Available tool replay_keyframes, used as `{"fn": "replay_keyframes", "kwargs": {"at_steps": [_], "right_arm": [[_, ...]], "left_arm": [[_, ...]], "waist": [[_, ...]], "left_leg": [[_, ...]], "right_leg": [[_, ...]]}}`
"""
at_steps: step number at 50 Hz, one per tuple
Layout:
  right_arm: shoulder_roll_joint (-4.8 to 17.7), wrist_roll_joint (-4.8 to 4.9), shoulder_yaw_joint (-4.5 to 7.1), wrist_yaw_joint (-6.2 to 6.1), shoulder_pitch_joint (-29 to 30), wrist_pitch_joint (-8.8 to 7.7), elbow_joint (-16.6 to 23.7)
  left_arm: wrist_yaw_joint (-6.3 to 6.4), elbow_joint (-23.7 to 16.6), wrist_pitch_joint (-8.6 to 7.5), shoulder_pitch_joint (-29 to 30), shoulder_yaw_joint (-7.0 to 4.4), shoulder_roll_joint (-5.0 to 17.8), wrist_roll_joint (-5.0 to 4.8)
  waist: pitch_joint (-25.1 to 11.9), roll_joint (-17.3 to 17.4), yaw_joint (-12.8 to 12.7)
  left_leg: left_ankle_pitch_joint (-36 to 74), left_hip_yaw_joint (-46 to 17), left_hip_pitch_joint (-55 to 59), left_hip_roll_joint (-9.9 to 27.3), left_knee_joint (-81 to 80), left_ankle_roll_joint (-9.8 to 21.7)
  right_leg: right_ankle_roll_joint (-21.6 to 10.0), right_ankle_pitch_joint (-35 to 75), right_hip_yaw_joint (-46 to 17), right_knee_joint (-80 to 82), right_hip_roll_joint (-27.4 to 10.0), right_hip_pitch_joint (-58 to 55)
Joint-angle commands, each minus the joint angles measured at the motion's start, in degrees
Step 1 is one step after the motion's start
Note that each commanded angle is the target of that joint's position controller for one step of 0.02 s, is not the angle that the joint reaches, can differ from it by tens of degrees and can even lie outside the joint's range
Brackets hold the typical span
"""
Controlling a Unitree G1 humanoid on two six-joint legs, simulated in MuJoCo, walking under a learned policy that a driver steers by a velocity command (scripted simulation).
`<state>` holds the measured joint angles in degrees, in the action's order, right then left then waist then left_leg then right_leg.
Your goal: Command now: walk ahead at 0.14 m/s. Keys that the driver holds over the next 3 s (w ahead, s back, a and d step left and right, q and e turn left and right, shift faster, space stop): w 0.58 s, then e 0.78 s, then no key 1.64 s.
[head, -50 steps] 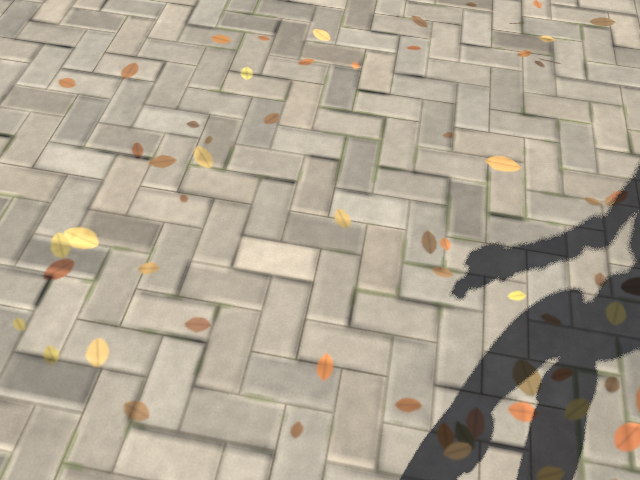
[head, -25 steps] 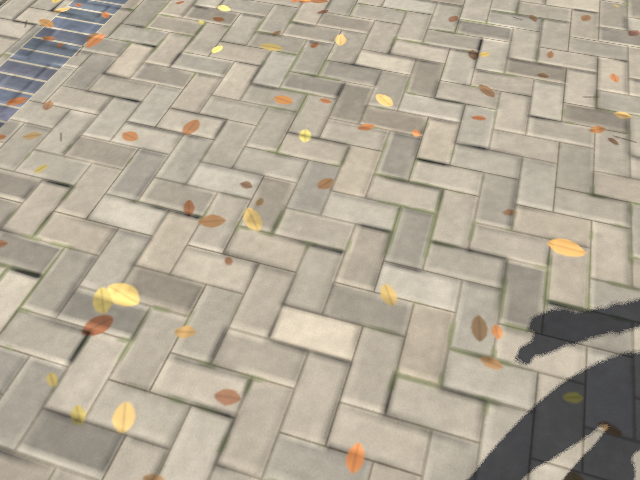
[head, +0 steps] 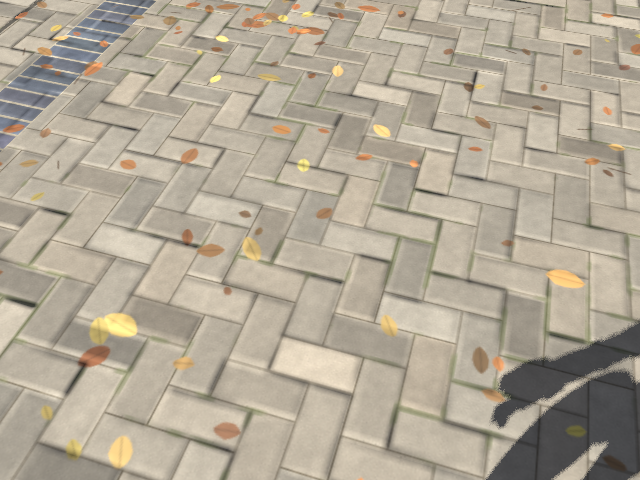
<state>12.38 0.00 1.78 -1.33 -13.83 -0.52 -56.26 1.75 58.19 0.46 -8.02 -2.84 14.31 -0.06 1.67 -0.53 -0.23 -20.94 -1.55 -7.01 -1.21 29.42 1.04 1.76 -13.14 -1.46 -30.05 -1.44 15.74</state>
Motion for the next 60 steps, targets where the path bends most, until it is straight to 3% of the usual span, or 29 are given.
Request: {"fn": "replay_keyframes", "kwargs": {"at_steps": [1,3,5,7,9,10,11,12,13,15,17,20,28,31,33,34,35,36,37,38,39,40,42,47,54,57,58,59,60], "right_arm": [[10.6,0.73,2.49,-0.36,-3.9,-0.30,0.9],[12.7,1.20,3.30,-0.59,-4.9,-1.49,0.8],[11.3,1.08,3.24,-0.61,-5.4,-2.95,0.5],[10.6,1.76,3.26,-0.27,-3.9,-3.18,0.7],[11.2,1.82,3.35,0.13,-0.4,-2.76,1.8],[10.4,1.47,3.02,0.14,1.0,-2.99,2.4],[6.4,0.92,1.87,0.09,2.1,-3.42,4.5],[5.2,1.32,1.68,-0.09,1.5,-4.38,5.8],[7.7,2.71,2.38,0.26,1.1,-5.01,5.4],[8.3,2.81,2.77,0.78,1.7,-5.70,4.6],[8.3,1.72,3.35,1.01,2.3,-5.34,4.4],[6.1,1.02,3.14,1.35,5.0,-4.48,5.4],[4.4,1.50,1.46,2.74,20.3,-4.78,10.9],[5.6,1.21,1.68,3.58,21.7,-5.47,12.4],[8.9,0.64,3.10,3.41,14.2,-5.98,10.8],[11.1,0.36,4.20,3.02,5.9,-6.18,8.3],[14.5,-0.88,5.00,2.32,-2.4,-6.24,6.5],[18.6,-2.02,5.44,1.94,-5.3,-5.50,6.2],[14.4,-1.26,4.21,2.04,-5.5,-4.87,7.3],[12.0,-0.54,3.37,1.82,0.4,-4.47,8.4],[9.6,-0.21,2.68,1.40,4.9,-4.26,8.9],[7.9,-0.34,2.13,1.33,7.6,-4.31,8.7],[7.3,-1.71,2.04,1.56,11.1,-4.48,8.3],[10.7,-1.55,3.18,-0.07,12.6,-3.94,7.5],[13.7,-0.01,4.08,-1.26,11.3,-0.87,7.3],[14.2,1.24,4.42,-1.10,11.1,0.36,7.2],[12.9,1.41,4.26,-0.92,8.3,0.69,6.2],[10.3,0.27,3.73,-0.51,6.0,0.84,5.9],[7.9,-1.85,2.99,-0.22,9.4,0.53,9.5]], "left_arm": [[0.15,-2.5,-0.82,3.6,-1.01,5.4,-0.46],[-0.44,-4.6,-2.63,7.2,-0.83,5.1,-1.32],[-1.41,-5.0,-4.63,7.2,-0.96,5.3,-1.79],[-2.49,-4.3,-6.00,5.1,-1.06,5.1,-2.06],[-2.80,0.3,-6.06,-4.9,-2.11,5.6,-1.74],[-2.63,2.3,-5.80,-11.7,-3.22,7.8,-1.48],[-2.26,3.3,-5.75,-19.0,-4.61,13.3,-1.28],[-3.02,4.1,-6.22,-22.3,-3.84,13.5,-0.70],[-3.03,2.8,-6.83,-16.3,-2.40,9.7,-0.58],[-3.32,0.0,-7.26,-8.9,-1.21,6.7,-0.39],[-3.32,-0.4,-6.96,-8.6,-0.28,5.0,0.01],[-2.42,0.6,-6.41,-12.6,-0.23,6.5,0.11],[-0.99,1.4,-5.51,-17.6,-0.62,7.8,-0.49],[-0.75,1.8,-4.61,-17.9,-0.93,7.7,-0.67],[-0.56,0.9,-3.84,-16.0,-1.54,9.4,-0.47],[-0.60,0.2,-3.49,-14.6,-1.34,9.0,-0.44],[-0.71,-1.6,-3.58,-14.5,-0.73,7.5,0.26],[-1.02,-1.8,-3.96,-23.0,1.34,-0.1,0.64],[-0.95,-0.7,-4.55,-23.6,0.47,3.5,-0.92],[-0.73,-3.0,-4.46,-17.6,-1.11,7.8,-2.55],[-0.18,-4.1,-3.92,-13.8,-1.31,7.7,-2.69],[0.35,-4.1,-2.96,-12.9,-1.67,6.8,-1.90],[0.80,-4.4,-0.28,-15.6,-2.06,4.3,-1.45],[0.80,-9.8,1.91,-10.7,-2.70,4.5,-0.60],[-1.56,-15.2,2.49,-2.3,-3.28,6.4,-0.69],[-2.42,-15.8,2.54,-3.5,-3.68,6.4,-0.61],[-2.14,-15.6,2.44,-5.1,-4.27,7.7,-0.23],[-1.28,-15.6,2.26,-7.4,-5.79,12.9,-0.16],[-0.38,-17.0,2.10,-7.5,-6.77,19.4,0.51]], "waist": [[3.3,7.7,2.2],[8.9,10.5,3.5],[10.2,10.6,3.1],[8.1,8.6,1.2],[2.9,7.3,-3.6],[-0.4,4.4,-6.7],[-3.6,-10.6,-8.6],[-6.9,-17.6,-8.0],[-1.8,-10.0,-4.9],[3.0,-4.3,-2.2],[3.0,-4.2,-1.3],[2.7,-3.4,-1.6],[6.5,-3.3,-4.5],[6.4,-3.3,-2.8],[0.2,-6.2,1.7],[-5.1,-5.9,6.0],[-12.9,-3.2,8.4],[-24.1,12.6,4.2],[-32.6,12.3,5.8],[-23.1,9.7,4.7],[-15.1,6.8,3.1],[-10.1,4.3,1.5],[-6.7,6.5,-2.0],[-5.3,6.4,-2.5],[-4.9,5.5,-0.4],[-5.3,5.5,-2.0],[-5.5,3.6,-2.2],[-5.5,-6.5,-1.5],[-4.6,-20.9,-0.1]], "left_leg": [[-16.9,-12.6,-6.2,9.2,-14.7,7.1],[-21.9,-23.2,-5.1,17.1,-19.7,11.9],[-10.9,-24.3,0.9,19.6,-18.7,13.3],[-1.0,-18.5,2.5,17.5,-15.9,11.2],[8.1,-10.4,-7.2,11.9,-10.7,7.8],[15.6,-6.0,-12.3,8.5,-2.1,5.7],[9.8,2.2,-22.8,1.0,18.6,0.9],[-12.0,-1.5,-31.4,-3.3,32.6,-0.3],[-10.1,-5.5,-36.2,1.2,39.9,1.2],[1.3,-3.6,-36.6,6.2,38.4,3.4],[7.5,-2.1,-33.1,8.5,33.4,2.9],[11.8,0.5,-34.0,8.5,27.6,0.4],[25.2,3.2,-29.9,5.3,4.1,-0.5],[22.9,2.1,-27.5,3.9,-0.3,1.4],[21.3,2.9,-16.6,0.7,-0.8,2.9],[26.6,3.6,-5.7,-0.1,-3.0,4.3],[42.8,-2.3,11.9,7.4,1.4,6.9],[59.0,-22.9,34.2,26.2,3.4,17.1],[54.5,-31.2,32.2,28.2,-1.7,19.2],[49.4,-21.8,22.8,25.5,-4.3,16.4],[44.7,-14.9,13.6,22.7,-6.5,14.0],[41.7,-9.9,4.6,20.4,-9.2,12.7],[33.5,-3.7,-8.3,18.0,-13.8,11.8],[23.3,1.7,-11.0,19.5,-18.7,14.1],[17.5,5.7,-3.9,21.2,-16.3,11.6],[17.9,7.6,-1.5,20.6,-9.5,7.9],[15.4,9.3,-3.0,18.4,-4.6,4.8],[8.1,14.3,-9.9,13.0,8.4,-0.1],[-16.3,14.8,-29.2,3.2,24.9,-5.8]], "right_leg": [[-1.6,-10.7,5.3,-6.6,4.0,3.7],[-3.4,-11.2,3.1,-12.7,1.2,12.8],[-5.0,-14.4,0.9,-15.2,-1.7,19.5],[-5.9,-12.0,2.3,-7.2,-1.9,14.8],[-5.1,1.0,6.8,1.1,3.1,-7.3],[-5.9,1.6,3.1,2.1,1.9,-17.1],[-11.7,-5.2,-18.1,11.6,-10.7,-25.8],[-18.5,-10.0,-39.4,20.0,-20.1,-30.0],[-18.0,-14.7,-36.4,19.4,-20.8,-25.9],[-13.9,-10.8,-23.4,20.6,-15.7,-19.0],[-11.7,0.9,-14.4,21.8,-12.2,-15.8],[-12.6,13.2,-8.8,22.8,-10.9,-15.8],[-12.3,14.7,-2.1,25.5,-10.7,-14.1],[-10.9,26.6,-2.2,20.1,-12.1,-18.6],[-8.8,44.8,-3.0,10.7,-11.4,-20.4],[-6.8,48.4,-2.0,1.4,-8.6,-18.6],[-4.4,35.0,-1.3,-11.9,-5.3,-7.8],[-0.4,-12.7,1.7,-36.6,4.6,13.1],[0.1,-26.6,-7.5,-47.3,5.6,14.0],[-0.3,-24.3,-6.5,-48.9,2.1,17.8],[-0.1,-20.5,-3.5,-46.4,-0.6,19.2],[0.4,-17.7,-2.7,-44.1,-2.4,17.1],[0.3,-14.3,-1.6,-41.1,-4.0,9.0],[0.3,-6.4,-0.3,-28.4,-5.6,10.1],[-1.1,-4.9,3.8,-14.5,-3.9,7.8],[-3.5,-1.3,6.7,-2.7,-1.5,2.4],[-5.3,3.8,5.5,2.5,-0.4,-1.8],[-8.6,20.4,-4.9,8.6,-6.6,-8.2],[-19.5,36.6,-25.6,9.3,-19.6,-15.6]]}}
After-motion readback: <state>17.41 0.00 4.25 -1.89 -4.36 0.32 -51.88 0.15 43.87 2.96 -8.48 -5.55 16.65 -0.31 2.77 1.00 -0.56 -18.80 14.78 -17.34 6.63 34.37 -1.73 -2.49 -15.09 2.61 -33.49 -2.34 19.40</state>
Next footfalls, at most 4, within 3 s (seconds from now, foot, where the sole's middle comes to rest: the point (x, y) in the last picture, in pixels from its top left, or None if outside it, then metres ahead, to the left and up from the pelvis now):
0.70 left None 0.47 0.09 -0.77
1.18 right None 0.39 -0.15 -0.77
1.62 left None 0.52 0.06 -0.77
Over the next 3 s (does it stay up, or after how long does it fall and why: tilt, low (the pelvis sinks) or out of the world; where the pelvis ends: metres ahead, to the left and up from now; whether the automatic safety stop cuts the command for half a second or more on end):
stays up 0.42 -0.03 0.00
